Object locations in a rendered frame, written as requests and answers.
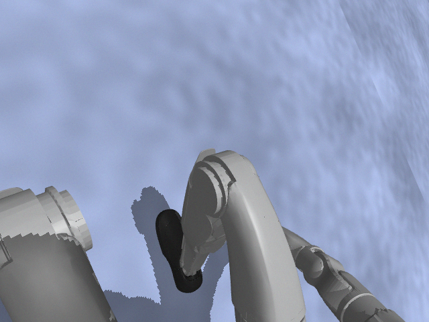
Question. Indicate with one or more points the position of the right robot hand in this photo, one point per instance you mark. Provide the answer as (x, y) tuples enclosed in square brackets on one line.
[(296, 243)]

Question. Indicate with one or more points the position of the right robot foot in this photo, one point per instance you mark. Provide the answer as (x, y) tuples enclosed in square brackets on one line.
[(170, 235)]

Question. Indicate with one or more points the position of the right robot arm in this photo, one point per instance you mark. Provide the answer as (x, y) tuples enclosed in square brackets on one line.
[(343, 294)]

